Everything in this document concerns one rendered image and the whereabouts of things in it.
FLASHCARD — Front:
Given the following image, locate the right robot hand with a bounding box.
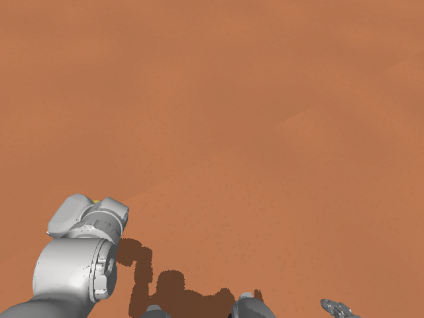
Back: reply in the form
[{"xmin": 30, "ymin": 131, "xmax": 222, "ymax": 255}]
[{"xmin": 321, "ymin": 299, "xmax": 362, "ymax": 318}]

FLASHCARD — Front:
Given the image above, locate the left robot hand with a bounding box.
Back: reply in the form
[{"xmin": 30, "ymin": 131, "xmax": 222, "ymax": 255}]
[{"xmin": 47, "ymin": 193, "xmax": 94, "ymax": 238}]

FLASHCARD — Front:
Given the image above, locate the left robot arm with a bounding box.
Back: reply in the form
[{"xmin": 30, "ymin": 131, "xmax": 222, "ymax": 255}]
[{"xmin": 0, "ymin": 197, "xmax": 129, "ymax": 318}]

